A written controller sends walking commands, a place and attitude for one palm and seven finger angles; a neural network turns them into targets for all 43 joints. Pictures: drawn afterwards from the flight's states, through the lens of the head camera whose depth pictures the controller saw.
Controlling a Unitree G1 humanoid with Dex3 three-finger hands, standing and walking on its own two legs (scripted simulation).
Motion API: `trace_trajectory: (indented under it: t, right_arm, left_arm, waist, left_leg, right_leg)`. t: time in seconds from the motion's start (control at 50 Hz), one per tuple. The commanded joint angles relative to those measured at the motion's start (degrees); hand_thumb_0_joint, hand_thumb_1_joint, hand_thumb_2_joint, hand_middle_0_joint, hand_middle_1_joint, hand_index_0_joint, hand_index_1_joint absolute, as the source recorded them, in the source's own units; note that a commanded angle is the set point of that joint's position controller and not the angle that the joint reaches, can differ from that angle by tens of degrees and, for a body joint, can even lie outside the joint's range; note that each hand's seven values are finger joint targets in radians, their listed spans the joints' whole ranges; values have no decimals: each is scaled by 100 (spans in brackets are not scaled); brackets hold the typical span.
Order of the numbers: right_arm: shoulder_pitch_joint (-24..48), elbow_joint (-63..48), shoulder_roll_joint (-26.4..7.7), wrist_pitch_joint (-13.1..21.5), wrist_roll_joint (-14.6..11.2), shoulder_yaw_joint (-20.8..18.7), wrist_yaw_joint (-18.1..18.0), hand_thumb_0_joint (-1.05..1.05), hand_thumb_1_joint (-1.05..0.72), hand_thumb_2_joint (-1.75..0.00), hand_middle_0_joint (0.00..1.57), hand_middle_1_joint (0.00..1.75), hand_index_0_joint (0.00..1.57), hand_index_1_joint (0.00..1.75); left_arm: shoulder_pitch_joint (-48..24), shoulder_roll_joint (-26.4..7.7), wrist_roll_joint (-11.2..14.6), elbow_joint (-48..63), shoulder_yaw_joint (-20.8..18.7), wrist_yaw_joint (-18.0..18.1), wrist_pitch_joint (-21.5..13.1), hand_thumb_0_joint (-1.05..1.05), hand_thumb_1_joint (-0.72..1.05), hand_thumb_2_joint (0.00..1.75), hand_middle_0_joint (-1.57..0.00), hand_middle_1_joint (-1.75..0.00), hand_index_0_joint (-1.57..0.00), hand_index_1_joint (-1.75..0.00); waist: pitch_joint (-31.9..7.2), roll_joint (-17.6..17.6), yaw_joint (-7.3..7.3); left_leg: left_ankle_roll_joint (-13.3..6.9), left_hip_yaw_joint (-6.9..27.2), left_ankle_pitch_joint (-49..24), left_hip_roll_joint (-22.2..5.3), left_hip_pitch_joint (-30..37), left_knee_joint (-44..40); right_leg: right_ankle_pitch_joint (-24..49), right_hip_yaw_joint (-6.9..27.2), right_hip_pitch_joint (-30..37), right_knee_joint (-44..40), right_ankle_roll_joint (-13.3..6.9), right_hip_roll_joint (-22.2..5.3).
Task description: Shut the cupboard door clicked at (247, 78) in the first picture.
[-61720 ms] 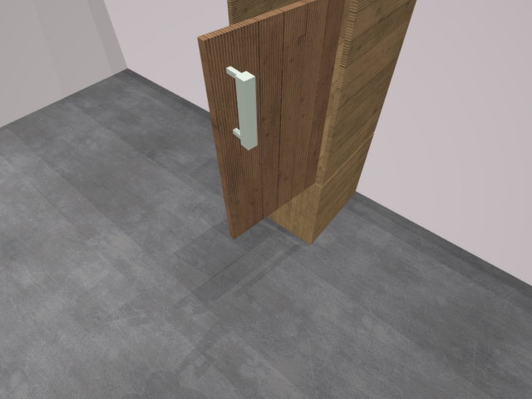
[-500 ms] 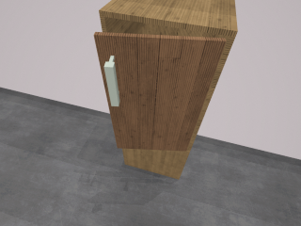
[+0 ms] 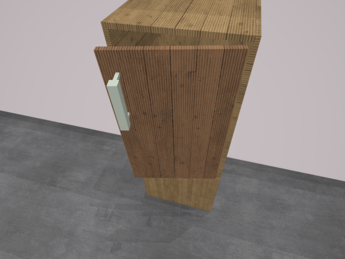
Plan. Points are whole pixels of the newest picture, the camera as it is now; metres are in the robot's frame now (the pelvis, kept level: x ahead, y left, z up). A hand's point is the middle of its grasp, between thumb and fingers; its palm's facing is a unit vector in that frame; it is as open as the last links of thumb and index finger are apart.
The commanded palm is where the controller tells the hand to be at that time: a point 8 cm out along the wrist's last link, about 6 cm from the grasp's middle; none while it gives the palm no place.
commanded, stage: look again from close up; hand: left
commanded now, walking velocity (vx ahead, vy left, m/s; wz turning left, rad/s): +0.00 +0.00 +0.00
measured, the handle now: (121, 102) +0.48 +0.17 +0.11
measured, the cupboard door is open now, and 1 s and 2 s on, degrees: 14 14 14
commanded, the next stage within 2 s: raise the hand and make a fist in 0.02 s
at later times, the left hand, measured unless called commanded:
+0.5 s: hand out of the picture +0.13 +0.17 -0.04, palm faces +0.05 -1.00 -0.02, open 6.4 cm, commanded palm +0.11 +0.22 -0.02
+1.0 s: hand (86, 230) +0.17 +0.19 +0.03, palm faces +0.06 -1.00 -0.07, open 4.0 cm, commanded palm +0.14 +0.24 +0.04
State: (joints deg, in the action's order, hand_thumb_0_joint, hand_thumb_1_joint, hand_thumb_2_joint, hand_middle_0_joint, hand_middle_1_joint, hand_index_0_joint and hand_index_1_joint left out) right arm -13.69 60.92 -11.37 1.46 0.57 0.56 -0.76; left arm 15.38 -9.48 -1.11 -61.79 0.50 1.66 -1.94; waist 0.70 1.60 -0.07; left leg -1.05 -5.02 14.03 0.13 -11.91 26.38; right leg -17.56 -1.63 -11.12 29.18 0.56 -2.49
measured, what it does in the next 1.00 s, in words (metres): stands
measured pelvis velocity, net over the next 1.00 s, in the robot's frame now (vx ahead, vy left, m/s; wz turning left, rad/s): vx -0.03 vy -0.01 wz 0.04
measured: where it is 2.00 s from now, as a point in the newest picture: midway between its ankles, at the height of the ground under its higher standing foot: outside the picture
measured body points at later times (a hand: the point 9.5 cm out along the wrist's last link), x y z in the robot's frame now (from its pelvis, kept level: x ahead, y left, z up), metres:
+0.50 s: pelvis -0.04 -0.03 -0.08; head -0.01 -0.04 +0.37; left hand +0.12 +0.22 -0.04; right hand +0.18 -0.28 -0.12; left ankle +0.00 +0.11 -0.74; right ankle -0.02 -0.12 -0.74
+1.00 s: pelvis -0.03 -0.01 -0.05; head +0.01 -0.01 +0.40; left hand +0.16 +0.25 +0.03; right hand +0.13 -0.24 -0.13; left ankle +0.00 +0.11 -0.74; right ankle -0.02 -0.12 -0.74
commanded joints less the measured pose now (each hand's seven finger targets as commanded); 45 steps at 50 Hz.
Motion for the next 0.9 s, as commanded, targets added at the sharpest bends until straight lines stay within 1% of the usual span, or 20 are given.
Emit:
trace_trajectory:
  t: [0.0,0.08,0.1,0.12,0.14,0.16,0.18,0.2,0.24,0.28,0.3,0.34,0.36,0.4,0.46,0.52,0.58,0.74,0.8,0.88]
  right_arm:
    - [-137,-137,-545,101,28,-124,-48,0,-90,-90,20,30,20,30]
    - [-65,-87,-560,85,27,-126,-50,0,-90,-90,20,30,20,30]
    - [268,-454,-599,58,-36,-174,-30,0,-90,-90,20,30,20,30]
    - [-337,-1847,-1688,1116,0,-482,-620,0,-90,-90,20,30,20,30]
    - [217,-1907,-1018,1457,-366,-208,-662,0,-90,-90,20,30,20,30]
    - [347,-2183,-820,1706,-283,-207,-519,0,-90,-90,20,30,20,30]
    - [218,-2103,-728,1859,-302,-308,-347,0,-90,-90,20,30,20,30]
    - [192,-2232,-841,1890,-239,-510,-281,0,-90,-90,20,30,20,30]
    - [394,-2502,-849,1854,-130,-594,-161,0,-90,-90,20,30,20,30]
    - [498,-2696,-802,1822,-106,-642,-40,0,-90,-90,20,30,20,30]
    - [565,-2811,-799,1816,-101,-676,-8,0,-90,-90,20,30,20,30]
    - [640,-3142,-867,1874,-127,-693,31,0,-90,-90,20,30,20,30]
    - [624,-3294,-877,1838,-167,-697,25,0,-90,-90,20,30,20,30]
    - [744,-3777,-944,1793,-260,-646,-77,0,-90,-90,20,30,20,30]
    - [567,-3989,-898,1784,-306,-539,-248,0,-90,-90,20,30,20,30]
    - [372,-3922,-905,1841,-285,-462,-387,0,-90,-90,20,30,20,30]
    - [269,-3798,-941,1874,-291,-375,-497,0,-90,-90,20,30,20,30]
    - [386,-3902,-764,1680,-293,-301,-455,0,-90,-90,20,30,20,30]
    - [382,-3890,-746,1644,-236,-276,-412,0,-90,-90,20,30,20,30]
    - [270,-3878,-827,1740,-204,-244,-345,0,-90,-90,20,30,20,30]
  left_arm:
    - [253,-811,25,190,-135,59,-33,0,90,90,-20,-30,-20,-30]
    - [156,-854,22,213,-142,51,-25,0,90,90,-20,-30,-20,-30]
    - [670,-737,-17,66,-139,284,-56,0,90,90,-20,-30,-20,-30]
    - [-4579,-4559,724,9046,-2965,254,-1799,0,90,90,-20,-30,-20,-30]
    - [-93,-1093,723,6730,-398,207,-1257,0,90,90,-22,-32,-22,-32]
    - [1287,77,1162,6889,-205,227,-509,0,90,90,-24,-34,-24,-34]
    - [394,-313,992,6636,-475,285,-606,0,90,90,-25,-36,-25,-36]
    - [780,-257,1097,6255,-769,140,-780,0,90,90,-27,-38,-27,-38]
    - [1828,-240,1256,5349,-1123,-306,-1483,0,90,90,-31,-42,-31,-42]
    - [2333,-78,1488,4809,-1266,-1046,-2450,0,90,90,-35,-46,-35,-46]
    - [2273,-189,1592,4847,-1393,-1455,-2951,0,90,90,-36,-48,-36,-48]
    - [1837,-655,1768,5151,-1609,-2257,-3707,0,90,90,-40,-52,-40,-52]
    - [1833,-916,1856,5157,-1849,-2465,-3666,0,90,90,-42,-54,-42,-54]
    - [1146,-1119,2152,5993,-1894,-2642,-3368,0,90,90,-46,-58,-46,-58]
    - [39,-1247,2311,7236,-1796,-2405,-3135,0,90,90,-51,-64,-51,-64]
    - [-425,-1241,2073,8011,-1458,-2104,-3170,0,90,90,-57,-70,-57,-70]
    - [-393,-1173,1935,8006,-1178,-2025,-2935,0,90,90,-62,-76,-62,-76]
    - [852,-1216,1958,7715,-1681,-1752,-1610,0,90,90,-77,-92,-77,-92]
    - [932,-1146,1973,7778,-1743,-1564,-1658,0,90,90,-82,-98,-82,-98]
    - [833,-1068,1914,8176,-1484,-1542,-1950,0,90,90,-90,-106,-90,-106]
  waist:
    - [49,-250,-20]
    - [41,-316,-31]
    - [317,-1027,-185]
    - [-1790,-466,571]
    - [-2888,2081,79]
    - [-2550,2175,-116]
    - [-1110,867,219]
    - [-423,476,96]
    - [3,-1290,-21]
    - [-293,-1722,-266]
    - [-523,-1689,-328]
    - [-1060,-1053,-339]
    - [-1180,-603,-435]
    - [-1694,-250,-397]
    - [-1598,-330,-82]
    - [-1491,-44,125]
    - [-1356,-34,259]
    - [-1590,-25,-220]
    - [-1457,-304,-227]
    - [-1559,42,-147]
  left_leg:
    - [-90,562,-1057,-579,136,-414]
    - [-65,545,-1051,-591,176,-429]
    - [110,359,-1119,-701,-271,798]
    - [-109,392,-2225,-414,1874,1194]
    - [-28,652,-3284,-272,2014,711]
    - [131,660,-4118,-313,1727,416]
    - [187,750,-3391,-365,629,475]
    - [205,688,-2325,-224,-113,658]
    - [131,616,-1104,-25,-1375,1214]
    - [219,488,-671,122,-2162,1825]
    - [237,435,-404,153,-2501,2141]
    - [227,368,-11,207,-2981,2695]
    - [182,293,94,217,-3056,2820]
    - [95,211,517,252,-3111,2977]
    - [-8,353,1097,115,-3266,3253]
    - [-87,492,1160,-18,-3010,3217]
    - [-131,616,1099,-73,-2849,3043]
    - [-41,649,333,-17,-2288,2240]
    - [-15,686,124,-30,-2193,2050]
    - [-27,689,-213,-37,-1776,1927]
  right_leg:
    - [1484,485,-35,-557,-259,-419]
    - [1547,505,11,-629,-260,-421]
    - [3728,882,-43,-692,-52,-754]
    - [3444,353,-122,556,-141,-240]
    - [1994,-168,-472,1355,-129,112]
    - [966,-470,-719,1297,-144,218]
    - [782,-384,-1231,786,-93,169]
    - [987,-417,-1362,409,-97,191]
    - [1249,-458,-1829,748,-74,216]
    - [1390,-218,-2049,1415,-58,124]
    - [1252,-78,-2210,1711,-56,101]
    - [758,372,-2381,2062,-90,-12]
    - [531,623,-2370,2043,-108,-73]
    - [-747,912,-2395,1792,-86,-86]
    - [-2173,1245,-2796,1369,28,-87]
    - [-2375,1057,-3078,1341,-74,61]
    - [-2032,779,-3110,1431,-97,180]
    - [-718,248,-2108,1349,-71,183]
    - [-300,49,-1982,1398,-66,233]
    - [278,-150,-1963,1539,-114,295]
